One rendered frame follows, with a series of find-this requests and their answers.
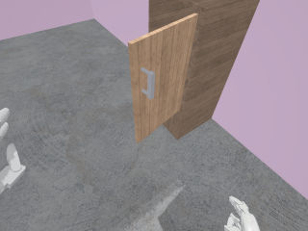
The left robot hand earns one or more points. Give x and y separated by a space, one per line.
11 173

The right robot hand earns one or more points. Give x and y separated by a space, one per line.
246 221

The handle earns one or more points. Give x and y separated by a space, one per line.
150 83

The cupboard door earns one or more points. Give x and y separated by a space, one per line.
165 51

